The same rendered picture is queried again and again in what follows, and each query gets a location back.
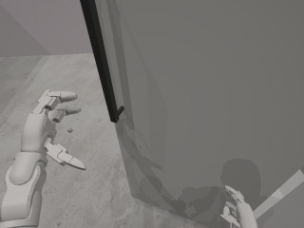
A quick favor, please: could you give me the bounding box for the right robot hand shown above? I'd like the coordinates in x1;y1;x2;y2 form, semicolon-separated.
220;185;258;228

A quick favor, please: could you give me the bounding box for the fridge door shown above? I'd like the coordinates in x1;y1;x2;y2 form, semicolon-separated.
95;0;304;228

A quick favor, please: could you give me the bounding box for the left robot hand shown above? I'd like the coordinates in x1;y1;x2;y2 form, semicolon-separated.
21;89;86;171

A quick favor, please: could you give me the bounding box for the robot left forearm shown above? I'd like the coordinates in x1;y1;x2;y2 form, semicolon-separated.
0;151;48;228

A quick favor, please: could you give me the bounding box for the handle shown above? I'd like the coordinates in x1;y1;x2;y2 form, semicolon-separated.
80;0;124;123

